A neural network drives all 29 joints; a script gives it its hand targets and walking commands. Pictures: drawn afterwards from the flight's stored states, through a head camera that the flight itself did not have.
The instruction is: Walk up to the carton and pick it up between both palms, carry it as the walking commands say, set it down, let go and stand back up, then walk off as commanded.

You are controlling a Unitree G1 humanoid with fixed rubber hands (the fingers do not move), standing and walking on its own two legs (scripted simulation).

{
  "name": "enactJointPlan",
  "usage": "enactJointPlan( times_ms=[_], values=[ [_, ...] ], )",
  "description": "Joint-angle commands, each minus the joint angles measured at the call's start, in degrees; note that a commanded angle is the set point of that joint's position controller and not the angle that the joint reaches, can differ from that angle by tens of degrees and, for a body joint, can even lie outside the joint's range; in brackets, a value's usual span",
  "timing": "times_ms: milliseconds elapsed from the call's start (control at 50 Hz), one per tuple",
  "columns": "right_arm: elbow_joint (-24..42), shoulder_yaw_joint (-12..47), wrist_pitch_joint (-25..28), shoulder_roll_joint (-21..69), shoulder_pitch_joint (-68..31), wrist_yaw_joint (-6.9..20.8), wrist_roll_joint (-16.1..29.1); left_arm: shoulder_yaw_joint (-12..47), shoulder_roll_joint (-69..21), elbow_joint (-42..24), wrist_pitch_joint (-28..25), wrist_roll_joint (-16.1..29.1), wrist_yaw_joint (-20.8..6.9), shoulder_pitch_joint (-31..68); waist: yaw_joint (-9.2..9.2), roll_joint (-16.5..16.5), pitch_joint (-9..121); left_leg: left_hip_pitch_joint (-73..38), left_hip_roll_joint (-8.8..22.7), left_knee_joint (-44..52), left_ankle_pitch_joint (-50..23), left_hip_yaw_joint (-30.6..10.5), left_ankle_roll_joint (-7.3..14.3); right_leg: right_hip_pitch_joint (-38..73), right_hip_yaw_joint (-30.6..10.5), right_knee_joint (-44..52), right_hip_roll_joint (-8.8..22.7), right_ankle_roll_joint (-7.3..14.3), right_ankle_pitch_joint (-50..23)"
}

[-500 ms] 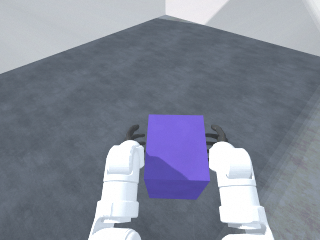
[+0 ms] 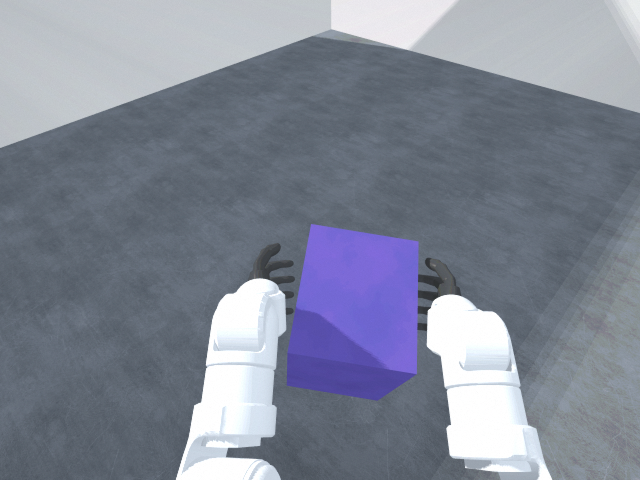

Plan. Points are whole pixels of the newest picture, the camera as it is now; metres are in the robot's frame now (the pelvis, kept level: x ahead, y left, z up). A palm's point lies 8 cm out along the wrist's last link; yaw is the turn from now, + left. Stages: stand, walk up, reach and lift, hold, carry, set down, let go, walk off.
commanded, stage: carry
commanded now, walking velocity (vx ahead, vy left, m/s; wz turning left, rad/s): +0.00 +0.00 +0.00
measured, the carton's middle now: (347, 319) +0.35 +0.01 +0.00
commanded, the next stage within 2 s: hold in 0.08 s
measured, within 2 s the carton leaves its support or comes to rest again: neither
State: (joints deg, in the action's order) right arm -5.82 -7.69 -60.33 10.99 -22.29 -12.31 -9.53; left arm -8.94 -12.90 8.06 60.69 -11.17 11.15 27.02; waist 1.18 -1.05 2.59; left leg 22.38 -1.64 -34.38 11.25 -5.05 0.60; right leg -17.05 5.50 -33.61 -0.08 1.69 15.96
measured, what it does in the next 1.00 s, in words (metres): stands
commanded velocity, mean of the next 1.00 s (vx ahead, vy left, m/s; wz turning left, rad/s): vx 0.00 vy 0.00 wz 0.00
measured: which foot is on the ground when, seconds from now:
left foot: down 0.00-1.00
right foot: down 0.00-1.00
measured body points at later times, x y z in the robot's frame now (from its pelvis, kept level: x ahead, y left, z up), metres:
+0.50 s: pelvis -0.02 +0.00 +0.00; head -0.08 +0.03 +0.44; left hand +0.31 +0.12 +0.05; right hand +0.29 -0.12 +0.05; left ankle +0.08 +0.11 -0.73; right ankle +0.02 -0.11 -0.73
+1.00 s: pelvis -0.01 +0.01 +0.00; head +0.02 +0.03 +0.45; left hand +0.34 +0.12 -0.01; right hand +0.33 -0.12 -0.01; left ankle +0.08 +0.11 -0.73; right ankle +0.02 -0.11 -0.73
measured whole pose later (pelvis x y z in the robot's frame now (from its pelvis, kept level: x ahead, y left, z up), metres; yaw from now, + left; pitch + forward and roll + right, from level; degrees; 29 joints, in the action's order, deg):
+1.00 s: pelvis -0.01 +0.01 +0.00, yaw -2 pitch -2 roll -1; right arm -40.2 -25.1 -22.1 14.2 -30.4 -6.6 -19.6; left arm -24.9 -13.8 36.5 22.9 -24.0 4.2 29.6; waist -0.3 1.8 -5.1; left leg 21.7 -2.5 -33.9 10.5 -5.0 0.6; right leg -17.2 3.2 -33.3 -0.5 1.7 14.7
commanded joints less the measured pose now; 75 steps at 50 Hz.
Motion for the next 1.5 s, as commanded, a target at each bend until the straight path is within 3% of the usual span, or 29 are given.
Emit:
enactJointPlan(
  times_ms=[0,60,80,100,120,140,160,180,200,240,280,340,400,420,440,520,540,640,780,900,1140,1200,1320,1340,1480],
  values=[
    [3.7,28.6,2.3,57.0,-27.9,15.9,18.7,27.8,-55.9,-2.9,-2.4,20.2,-15.7,21.5,-0.34,-0.2,20.3,-3.7,6.3,9.1,-3.2,-2.0,2.0,4.1,-5.4,4.8,5.7,0.4,1.3],
    [3.0,28.0,3.0,56.3,-27.9,15.9,17.9,26.8,-55.4,-1.3,-3.0,19.3,-15.7,20.5,-0.31,0.5,19.8,-2.9,6.1,9.0,-3.3,-1.7,2.0,4.3,-5.7,5.2,5.9,0.4,1.4],
    [-24.3,15.8,11.5,55.4,-13.9,18.6,5.1,15.0,-52.8,26.9,-10.7,7.4,-18.1,0.9,0.80,5.8,9.4,-21.9,-1.9,6.3,-9.9,-2.7,1.5,0.1,-12.2,9.4,-2.4,-0.2,-8.2],
    [-15.8,18.8,16.5,58.3,-14.9,18.4,6.5,21.3,-54.1,14.5,-16.2,10.1,-18.9,8.9,-2.38,3.6,13.7,-26.9,-2.6,5.1,-17.5,-2.7,1.6,2.6,-12.3,8.6,-3.5,-0.6,-17.2],
    [-11.0,22.3,19.0,61.2,-18.9,18.3,8.2,24.9,-56.3,8.7,-19.0,12.2,-20.0,14.5,-2.45,4.1,18.1,-26.2,-3.2,4.2,-21.6,-2.5,2.0,5.6,-12.9,7.6,-3.5,-1.2,-23.1],
    [-8.1,23.2,19.9,63.0,-21.4,17.8,8.8,28.8,-58.9,4.6,-20.3,14.6,-21.2,21.1,-5.94,4.4,23.1,-26.4,-3.5,3.7,-22.9,-2.5,2.0,7.3,-12.9,7.2,-3.1,-1.9,-27.4],
    [-7.7,24.5,20.0,63.8,-22.9,17.4,9.7,29.8,-59.3,3.9,-20.6,15.3,-21.8,22.7,-5.58,4.3,24.8,-25.8,-3.6,3.9,-22.3,-2.5,1.9,8.5,-12.7,7.2,-2.6,-2.2,-27.8],
    [-5.7,25.9,20.5,64.0,-24.3,17.1,10.4,31.4,-59.4,2.7,-21.2,15.8,-22.0,23.8,-5.78,4.5,25.6,-25.5,-4.2,3.2,-20.7,-2.2,2.0,8.5,-12.7,7.2,-2.4,-2.5,-26.1],
    [-6.2,26.5,20.6,63.4,-25.1,17.2,10.8,30.7,-58.9,3.5,-21.2,14.8,-22.0,22.3,-4.85,3.9,24.5,-24.6,-4.1,3.3,-18.1,-2.3,2.1,7.5,-12.7,7.1,-2.5,-2.5,-22.4],
    [-9.5,26.1,20.6,62.0,-27.1,18.0,10.6,27.1,-57.8,8.5,-20.8,11.8,-21.5,18.8,-2.35,3.1,18.7,-22.2,-4.4,3.6,-10.4,-1.5,2.0,4.3,-12.7,8.0,-2.6,-2.0,-10.8],
    [-14.2,23.7,20.9,60.9,-29.8,18.7,9.5,23.5,-56.9,13.4,-20.7,9.4,-21.1,19.4,-1.00,2.4,12.5,-20.3,-4.8,4.1,-0.9,-0.4,1.8,0.1,-12.6,9.4,-2.4,-1.3,1.5],
    [-17.8,20.2,21.9,60.5,-33.9,18.9,8.2,21.8,-57.4,15.9,-21.6,9.0,-21.0,25.7,-2.01,2.2,8.3,-20.1,-4.8,4.2,7.2,0.7,1.4,-3.9,-11.9,10.8,-2.0,-0.6,12.1],
    [-18.4,18.9,23.4,60.6,-38.4,18.7,8.1,22.3,-58.9,15.8,-22.7,9.5,-21.0,32.3,-3.01,1.0,9.9,-21.5,-4.4,4.1,8.4,1.1,0.7,-4.3,-11.5,11.0,-2.1,-0.3,14.0],
    [-23.3,18.4,22.9,67.3,-45.8,20.6,8.5,12.8,-56.0,19.4,-22.9,4.6,-20.3,37.4,5.18,0.6,12.1,-23.2,-3.5,5.6,12.0,0.7,1.4,-2.1,-15.7,13.2,0.2,2.3,17.3],
    [-24.6,16.1,23.6,66.6,-45.5,20.6,7.7,13.6,-57.2,20.5,-23.4,4.7,-20.4,38.6,1.42,3.4,10.8,-24.1,-3.8,5.0,11.9,0.6,1.5,-4.1,-15.5,13.5,0.5,2.5,18.1],
    [-34.5,4.4,26.2,61.4,-40.4,19.7,-0.6,10.4,-58.8,28.9,-25.0,2.1,-21.7,40.4,-5.17,0.5,7.9,-22.1,-2.6,5.4,13.3,-0.1,0.0,-5.0,-14.3,12.4,-0.6,2.9,15.7],
    [-36.3,2.1,26.7,60.5,-40.3,19.5,-2.2,8.5,-58.3,30.8,-25.4,0.9,-21.7,40.2,-5.60,0.3,6.4,-20.8,-2.4,5.7,14.0,-0.1,-0.1,-4.9,-14.0,11.8,-0.9,2.9,15.4],
    [-39.5,-1.2,30.1,58.3,-42.5,19.9,-4.5,4.5,-56.6,32.7,-28.5,-1.9,-20.5,40.6,-3.45,-1.5,5.2,-18.2,-1.9,6.2,12.7,0.4,-0.2,-5.4,-12.8,8.9,-2.4,3.0,11.6],
    [-40.2,-0.5,35.2,56.7,-40.9,19.6,-5.7,4.8,-54.1,32.5,-34.3,-3.5,-19.1,38.7,-2.28,-1.8,7.7,-16.1,-2.1,4.2,8.2,0.1,0.2,-6.0,-12.6,6.4,-3.7,2.9,6.5],
    [-38.7,2.7,39.6,57.3,-35.0,18.4,-5.6,7.6,-51.7,31.5,-39.6,-3.6,-18.7,33.8,-1.73,-0.1,12.7,-12.5,-2.9,1.5,-2.5,-0.3,1.0,-4.4,-12.6,3.9,-5.1,1.8,-2.7],
    [-36.9,4.5,50.1,53.7,-26.7,17.2,-7.7,11.8,-49.8,31.3,-49.8,-5.5,-17.3,24.8,-3.24,0.0,23.0,-5.0,-4.6,-2.1,-16.9,-2.0,0.2,-8.7,-12.5,-1.8,-7.2,0.2,-15.8],
    [-34.9,6.7,53.6,52.2,-27.6,16.8,-6.5,13.3,-48.8,30.9,-52.8,-5.3,-16.5,23.5,-2.63,0.5,27.9,-3.7,-4.8,-3.7,-19.5,-2.1,-0.1,-10.4,-12.6,-3.2,-7.6,-0.1,-17.6],
    [-32.5,10.4,59.7,48.1,-30.3,14.5,-4.6,15.4,-43.8,31.0,-58.4,-4.9,-14.3,24.4,-1.58,-0.2,37.0,4.4,-5.4,-9.1,-20.9,-1.3,-0.8,-14.0,-12.2,-8.5,-8.3,-0.9,-21.2],
    [-32.9,10.7,60.5,47.1,-29.7,13.9,-4.3,16.3,-42.8,30.6,-59.1,-4.3,-13.7,24.9,-2.17,-0.6,38.5,5.5,-5.4,-10.1,-20.2,-1.2,-1.0,-14.9,-11.9,-9.6,-8.4,-1.0,-21.0],
    [-28.5,15.7,64.1,39.1,-32.3,10.1,0.5,19.8,-35.5,29.8,-61.6,-2.0,-10.3,25.9,-1.13,-0.1,44.2,12.8,-5.6,-15.4,-12.9,0.4,-0.8,-20.3,-11.3,-14.9,-9.3,-1.2,-16.6]
  ],
)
